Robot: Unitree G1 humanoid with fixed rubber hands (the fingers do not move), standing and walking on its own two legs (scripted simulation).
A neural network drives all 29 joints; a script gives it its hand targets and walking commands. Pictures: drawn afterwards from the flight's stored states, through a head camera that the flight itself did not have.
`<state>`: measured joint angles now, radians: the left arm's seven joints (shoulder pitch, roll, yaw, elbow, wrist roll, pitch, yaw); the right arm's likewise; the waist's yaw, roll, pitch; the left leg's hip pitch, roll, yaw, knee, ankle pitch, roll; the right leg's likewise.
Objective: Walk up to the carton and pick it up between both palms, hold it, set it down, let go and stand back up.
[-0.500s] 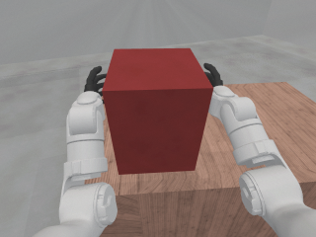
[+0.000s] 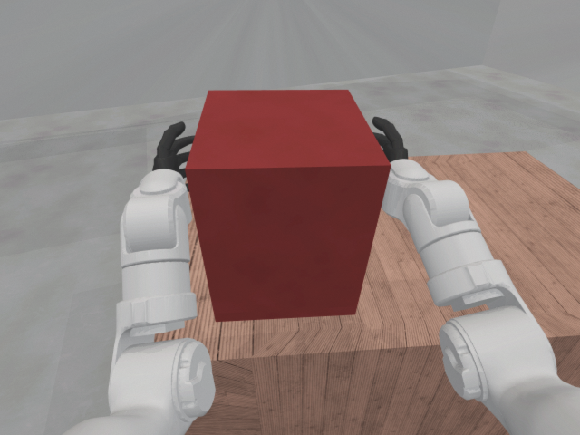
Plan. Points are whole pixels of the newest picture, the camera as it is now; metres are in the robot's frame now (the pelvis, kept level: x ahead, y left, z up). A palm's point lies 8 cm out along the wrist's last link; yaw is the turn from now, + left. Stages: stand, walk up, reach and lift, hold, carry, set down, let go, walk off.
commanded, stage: hold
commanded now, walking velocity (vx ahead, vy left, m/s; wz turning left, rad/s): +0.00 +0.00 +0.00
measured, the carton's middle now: (282, 204) +0.37 +0.00 +0.20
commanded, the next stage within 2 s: none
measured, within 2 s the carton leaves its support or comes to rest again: neither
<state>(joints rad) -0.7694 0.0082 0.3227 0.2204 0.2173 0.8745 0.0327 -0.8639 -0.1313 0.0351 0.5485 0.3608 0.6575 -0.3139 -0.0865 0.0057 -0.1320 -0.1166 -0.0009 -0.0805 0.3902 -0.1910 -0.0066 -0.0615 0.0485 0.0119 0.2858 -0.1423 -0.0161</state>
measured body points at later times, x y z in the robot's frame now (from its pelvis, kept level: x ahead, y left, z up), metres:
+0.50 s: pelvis +0.00 +0.00 +0.00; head -0.09 +0.01 +0.44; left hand +0.37 +0.14 +0.26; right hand +0.37 -0.15 +0.25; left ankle +0.02 +0.12 -0.75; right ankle +0.01 -0.11 -0.75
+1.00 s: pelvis +0.00 +0.00 +0.00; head -0.09 +0.01 +0.44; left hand +0.37 +0.15 +0.26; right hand +0.37 -0.15 +0.25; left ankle +0.02 +0.12 -0.75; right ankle +0.01 -0.11 -0.75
